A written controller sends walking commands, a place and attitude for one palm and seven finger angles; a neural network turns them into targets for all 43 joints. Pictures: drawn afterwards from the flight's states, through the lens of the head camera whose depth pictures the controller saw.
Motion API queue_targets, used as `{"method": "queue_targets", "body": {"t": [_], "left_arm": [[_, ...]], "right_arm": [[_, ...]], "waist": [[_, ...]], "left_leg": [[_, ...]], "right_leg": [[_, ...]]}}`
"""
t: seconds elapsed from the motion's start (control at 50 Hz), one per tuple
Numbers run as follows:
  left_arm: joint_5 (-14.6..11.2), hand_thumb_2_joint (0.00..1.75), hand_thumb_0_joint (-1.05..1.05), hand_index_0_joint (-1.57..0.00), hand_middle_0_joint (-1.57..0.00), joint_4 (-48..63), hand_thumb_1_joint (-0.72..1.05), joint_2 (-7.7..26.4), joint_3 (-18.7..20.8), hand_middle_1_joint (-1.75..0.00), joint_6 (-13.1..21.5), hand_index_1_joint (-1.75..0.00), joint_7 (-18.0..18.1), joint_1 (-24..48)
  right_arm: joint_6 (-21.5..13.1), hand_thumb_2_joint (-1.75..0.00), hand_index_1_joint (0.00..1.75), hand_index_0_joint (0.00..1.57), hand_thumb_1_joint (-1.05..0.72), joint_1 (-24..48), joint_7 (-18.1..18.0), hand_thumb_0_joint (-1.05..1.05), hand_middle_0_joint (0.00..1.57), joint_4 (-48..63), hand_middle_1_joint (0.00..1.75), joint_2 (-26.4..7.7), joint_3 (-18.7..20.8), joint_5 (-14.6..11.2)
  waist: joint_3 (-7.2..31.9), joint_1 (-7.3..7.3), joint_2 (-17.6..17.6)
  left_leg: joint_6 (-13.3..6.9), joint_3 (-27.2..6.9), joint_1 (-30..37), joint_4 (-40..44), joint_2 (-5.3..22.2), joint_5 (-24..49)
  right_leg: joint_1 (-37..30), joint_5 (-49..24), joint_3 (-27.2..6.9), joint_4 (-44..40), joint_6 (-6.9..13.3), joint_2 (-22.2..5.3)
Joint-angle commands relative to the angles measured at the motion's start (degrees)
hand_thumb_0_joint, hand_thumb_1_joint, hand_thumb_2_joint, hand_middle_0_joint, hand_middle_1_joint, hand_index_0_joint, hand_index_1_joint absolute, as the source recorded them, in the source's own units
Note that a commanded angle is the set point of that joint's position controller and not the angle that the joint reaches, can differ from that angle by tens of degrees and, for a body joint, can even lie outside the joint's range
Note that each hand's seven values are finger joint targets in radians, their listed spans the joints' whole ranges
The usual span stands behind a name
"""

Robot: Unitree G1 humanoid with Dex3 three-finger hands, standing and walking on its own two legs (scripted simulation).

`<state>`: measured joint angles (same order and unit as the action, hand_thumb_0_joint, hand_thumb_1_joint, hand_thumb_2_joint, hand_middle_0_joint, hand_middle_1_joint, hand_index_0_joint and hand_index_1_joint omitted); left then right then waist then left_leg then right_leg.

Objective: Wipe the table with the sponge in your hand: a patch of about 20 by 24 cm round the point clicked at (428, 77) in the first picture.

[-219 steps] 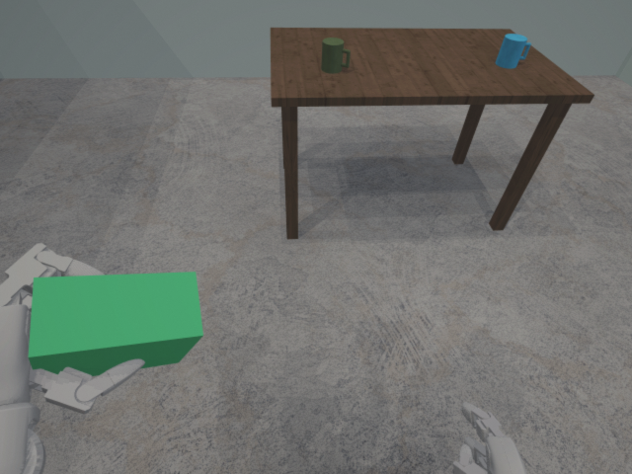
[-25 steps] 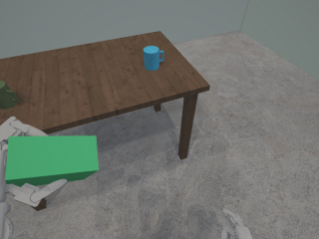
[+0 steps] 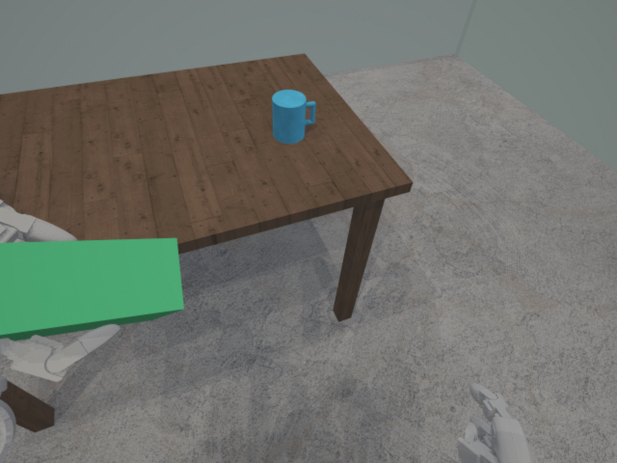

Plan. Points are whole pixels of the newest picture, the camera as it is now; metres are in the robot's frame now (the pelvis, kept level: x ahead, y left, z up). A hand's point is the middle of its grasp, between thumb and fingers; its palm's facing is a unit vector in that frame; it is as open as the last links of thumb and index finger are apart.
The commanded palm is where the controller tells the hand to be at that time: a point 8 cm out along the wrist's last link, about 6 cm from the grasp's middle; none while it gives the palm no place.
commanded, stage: take the last steps up to it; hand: left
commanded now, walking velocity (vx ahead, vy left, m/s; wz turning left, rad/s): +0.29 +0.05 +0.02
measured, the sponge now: (117, 287) +0.24 +0.20 +0.17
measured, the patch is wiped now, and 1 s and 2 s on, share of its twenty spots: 0.00 0.00 0.00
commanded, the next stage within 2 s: come to a stop and stand still in 0.64 s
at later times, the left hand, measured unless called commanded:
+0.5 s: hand (170, 218) +0.32 +0.18 +0.18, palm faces +0.37 -0.80 -0.48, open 10.7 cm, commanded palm +0.25 +0.23 +0.19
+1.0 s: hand (157, 185) +0.36 +0.20 +0.18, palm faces +0.41 -0.83 -0.39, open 10.7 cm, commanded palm +0.30 +0.25 +0.19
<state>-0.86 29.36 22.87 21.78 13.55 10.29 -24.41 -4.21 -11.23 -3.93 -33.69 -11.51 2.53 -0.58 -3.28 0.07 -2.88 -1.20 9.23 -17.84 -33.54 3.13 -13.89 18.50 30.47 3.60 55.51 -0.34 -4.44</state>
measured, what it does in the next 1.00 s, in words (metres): walks ahead: right foot, then left foot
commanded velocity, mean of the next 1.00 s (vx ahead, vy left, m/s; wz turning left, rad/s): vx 0.11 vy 0.04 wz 0.03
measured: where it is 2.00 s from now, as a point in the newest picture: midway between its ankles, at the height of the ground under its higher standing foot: outside the picture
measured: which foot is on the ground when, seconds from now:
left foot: down 0.00-0.32, up 0.34-0.78, down 0.80-1.00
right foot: up 0.00-0.28, down 0.30-0.80, up 0.82-1.00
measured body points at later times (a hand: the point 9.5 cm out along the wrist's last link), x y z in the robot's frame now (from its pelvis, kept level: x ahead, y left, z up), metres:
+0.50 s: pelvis +0.09 -0.05 +0.01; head +0.14 -0.08 +0.46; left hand +0.30 +0.22 +0.20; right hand +0.26 -0.30 -0.10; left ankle +0.07 +0.10 -0.64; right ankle +0.10 -0.11 -0.73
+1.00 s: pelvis +0.15 -0.04 +0.01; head +0.16 -0.03 +0.46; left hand +0.34 +0.24 +0.20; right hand +0.33 -0.22 -0.07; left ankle +0.20 +0.08 -0.73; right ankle +0.15 -0.15 -0.71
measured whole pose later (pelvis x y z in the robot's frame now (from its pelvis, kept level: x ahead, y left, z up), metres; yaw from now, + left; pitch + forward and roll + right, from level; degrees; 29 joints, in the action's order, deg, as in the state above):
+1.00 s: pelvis +0.15 -0.04 +0.01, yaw +1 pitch -2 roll +1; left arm -1.2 29.5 21.7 18.9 9.4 9.5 -24.6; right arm -5.8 -10.2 -1.6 -33.0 -6.0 -3.3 0.4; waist -3.8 0.1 -2.2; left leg -0.4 7.2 -15.8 -28.3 2.7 -10.5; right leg 18.2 24.8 2.7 43.7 -1.4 -1.8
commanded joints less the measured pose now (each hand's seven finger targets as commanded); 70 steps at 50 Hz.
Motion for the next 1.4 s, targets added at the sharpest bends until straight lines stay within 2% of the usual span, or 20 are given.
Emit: {"method": "queue_targets", "body": {"t": [0.0,0.24,0.26,0.28,0.3,0.32,0.38,0.48,0.72,0.74,0.78,0.8,0.9,1.04,1.06,1.08,1.14,1.22,1.28,1.38], "left_arm": [[0.0,1.3,0.0,-1.2,-1.2,15.0,0.1,9.1,5.2,-1.6,3.6,-1.6,-0.1,7.5],[-0.5,1.3,0.0,-1.2,-1.2,8.8,0.1,6.8,5.5,-1.6,0.7,-1.6,-0.5,1.4],[-0.2,1.3,0.0,-1.2,-1.2,7.8,0.1,6.9,5.1,-1.6,0.5,-1.6,-0.4,2.7],[0.3,1.3,0.0,-1.2,-1.2,7.3,0.1,7.7,5.1,-1.6,0.4,-1.6,-0.3,4.0],[0.3,1.3,0.0,-1.2,-1.2,6.7,0.1,9.0,5.2,-1.6,0.0,-1.6,-0.1,4.4],[-0.5,1.3,0.0,-1.2,-1.2,7.9,0.1,10.5,6.4,-1.6,0.2,-1.6,0.2,6.5],[-0.4,1.3,0.0,-1.2,-1.2,8.5,0.1,9.9,6.9,-1.6,1.9,-1.6,-0.4,3.1],[-0.6,1.3,0.0,-1.2,-1.2,12.4,0.1,10.1,8.8,-1.6,3.9,-1.6,0.1,-3.3],[-1.2,1.3,0.0,-1.2,-1.2,11.6,0.1,7.9,5.7,-1.6,2.1,-1.6,1.1,-0.3],[-1.2,1.3,0.0,-1.2,-1.2,11.9,0.1,8.0,4.8,-1.6,2.3,-1.6,1.0,1.7],[-1.5,1.3,0.0,-1.2,-1.2,11.6,0.1,8.4,4.4,-1.6,2.9,-1.6,0.6,2.9],[-1.1,1.3,0.0,-1.2,-1.2,9.5,0.1,8.5,3.2,-1.6,3.1,-1.6,0.1,4.8],[-0.3,1.3,0.0,-1.2,-1.2,19.7,0.1,9.7,4.1,-1.6,1.8,-1.6,0.1,5.7],[-1.3,1.3,0.0,-1.2,-1.2,12.3,0.1,6.8,5.3,-1.6,0.3,-1.6,0.3,-0.6],[5.3,1.3,0.0,-1.2,-1.2,16.1,0.1,51.5,36.8,-1.6,5.1,-1.6,-1.8,56.1],[0.6,1.3,0.0,-1.2,-1.2,-13.4,0.1,16.6,12.0,-1.6,1.0,-1.6,-4.8,27.3],[-1.6,1.3,0.0,-1.2,-1.2,-9.5,0.1,8.7,6.4,-1.6,0.5,-1.6,-5.7,14.5],[-1.6,1.3,0.0,-1.2,-1.2,2.8,0.1,2.5,-1.1,-1.6,-0.6,-1.6,-6.1,3.6],[-0.9,1.3,0.0,-1.2,-1.2,7.9,0.1,8.3,3.3,-1.6,-0.7,-1.6,-4.4,3.2],[-1.0,1.3,0.0,-1.2,-1.2,13.0,0.1,12.5,8.6,-1.6,0.7,-1.6,-1.4,10.0]], "right_arm": [[-4.0,-0.9,0.3,0.2,-0.9,3.6,0.3,0.0,0.2,6.9,0.3,-6.9,1.4,-0.3],[-3.9,-0.9,0.3,0.2,-0.9,3.5,-0.4,0.0,0.2,5.9,0.3,-5.7,-0.4,0.4],[-3.5,-0.9,0.3,0.2,-0.9,4.0,-0.5,0.0,0.2,5.8,0.3,-5.6,-0.3,0.3],[-3.0,-0.9,0.3,0.2,-0.9,3.3,-0.4,0.0,0.2,5.6,0.3,-4.6,-0.3,0.1],[-3.0,-0.9,0.3,0.2,-0.9,4.2,-0.3,0.0,0.2,6.7,0.3,-3.1,-0.9,0.1],[-3.5,-0.9,0.3,0.2,-0.9,6.7,-0.2,0.0,0.2,6.9,0.3,-4.5,-1.1,0.5],[-2.9,-0.9,0.3,0.2,-0.9,5.7,0.6,0.0,0.2,4.7,0.3,-4.8,-0.8,0.7],[-1.3,-0.9,0.3,0.2,-0.9,5.6,0.8,0.0,0.2,6.2,0.3,-4.7,-0.5,1.0],[-0.9,-0.9,0.3,0.2,-0.9,2.5,-0.1,0.0,0.2,8.7,0.3,-5.5,1.1,0.4],[-0.8,-0.9,0.3,0.2,-0.9,2.3,-0.4,0.0,0.2,8.9,0.3,-6.2,1.2,0.4],[-0.9,-0.9,0.3,0.2,-0.9,2.2,0.0,0.0,0.2,9.5,0.3,-6.8,0.8,0.3],[-1.3,-0.9,0.3,0.2,-0.9,2.4,0.5,0.0,0.2,9.5,0.3,-6.7,0.7,0.0],[-3.9,-0.9,0.3,0.2,-0.9,4.0,0.9,0.0,0.2,8.0,0.3,-6.1,-0.6,1.1],[-5.5,-0.9,0.3,0.2,-0.9,3.3,0.9,0.0,0.2,7.3,0.3,-5.7,-1.2,0.8],[-8.0,-0.9,0.3,0.2,-0.9,-2.5,0.6,0.0,0.2,4.0,0.3,-9.5,2.1,5.8],[-7.2,-0.9,0.3,0.2,-0.9,-0.7,0.8,0.0,0.2,4.0,0.3,-0.5,-1.4,2.3],[-7.9,-0.9,0.3,0.2,-0.9,0.7,1.1,0.0,0.2,7.1,0.3,-6.6,0.5,0.2],[-6.7,-0.9,0.3,0.2,-0.9,5.1,3.2,0.0,0.2,10.3,0.3,-5.5,-0.8,-0.6],[-6.3,-0.9,0.3,0.2,-0.9,5.3,2.1,0.0,0.2,10.5,0.3,-6.1,-0.9,0.1],[-6.6,-0.9,0.3,0.2,-0.9,4.5,-0.1,0.0,0.2,8.8,0.3,-6.4,-1.2,1.5]], "waist": [[6.7,-0.16,15.1],[9.0,0.41,11.6],[9.2,0.46,9.2],[10.3,0.28,-0.3],[9.9,0.65,-13.6],[8.1,1.43,-12.6],[7.2,0.11,-2.3],[10.6,-0.06,-1.9],[11.0,-0.35,-2.5],[11.3,-1.12,1.0],[12.8,0.13,14.6],[9.4,0.29,12.3],[9.6,0.83,15.9],[8.9,0.26,13.4],[2.8,4.41,-0.5],[9.1,0.39,-8.1],[12.0,2.66,-1.1],[11.3,2.81,-2.4],[5.9,2.88,-9.1],[6.1,1.33,3.1]], "left_leg": [[-10.6,-21.7,12.9,17.6,17.2,2.1],[-4.4,-6.6,5.8,9.4,12.2,2.7],[-3.3,-4.6,2.9,3.8,10.3,-0.1],[-1.8,-1.7,-2.7,-8.3,6.3,-4.2],[0.7,-0.5,-15.1,-22.8,-1.5,-16.1],[1.6,-6.7,-20.7,-33.0,-0.9,-19.4],[3.2,-10.5,-21.0,-38.9,1.9,-9.1],[3.2,-5.5,-16.3,-23.5,1.3,-3.5],[1.0,0.8,6.2,8.0,-2.0,5.9],[-0.2,-2.2,12.3,10.0,0.4,11.3],[-10.2,-25.0,20.0,11.6,18.5,40.4],[-11.1,-26.5,16.6,13.6,20.1,38.2],[-6.2,-13.1,9.1,14.4,13.7,27.7],[-1.8,-8.7,1.1,12.7,10.6,5.8],[-0.6,-4.2,-9.8,-2.3,7.1,7.5],[1.4,-6.4,-0.5,-4.4,-1.1,3.5],[0.7,-5.0,7.3,6.4,-1.3,9.0],[-0.9,-6.1,7.5,4.0,-0.2,7.8],[0.3,-6.4,2.0,-1.7,-3.6,-4.0],[0.4,-8.4,9.2,7.0,-3.7,-1.1]], "right_leg": [[18.5,-3.6,-1.9,13.4,-0.9,-2.1],[-5.4,-12.9,8.2,-25.7,-1.8,3.2],[-9.6,-14.6,6.1,-29.8,-1.0,1.9],[-13.9,-14.8,-4.6,-34.1,2.2,-5.5],[-19.2,-21.3,-26.3,-38.8,8.6,-17.1],[-18.9,-25.4,-31.6,-40.7,12.0,-23.5],[-16.9,-36.9,-17.4,-36.8,9.9,-17.8],[-19.2,-54.7,-3.4,-34.1,7.4,-13.9],[-12.6,-44.8,-2.6,-24.3,4.7,-11.8],[-8.2,-42.2,-1.0,-18.3,2.8,-9.0],[6.2,0.9,0.4,-3.5,-0.9,0.9],[7.6,6.8,-2.8,2.0,-0.6,1.8],[-0.2,-5.8,-1.3,-9.3,-1.0,1.8],[-12.0,-15.1,1.5,-29.2,-1.5,3.7],[-8.2,-31.1,-11.6,-36.2,2.6,-2.8],[-5.6,-41.4,-17.7,-34.9,7.4,-8.3],[-10.6,-48.0,-10.2,-29.2,1.1,-4.0],[-6.9,-26.6,-8.8,-36.2,-2.6,-2.4],[0.0,-2.2,-14.9,-45.0,0.9,-5.9],[2.9,0.2,-11.4,-41.9,3.9,-2.9]]}}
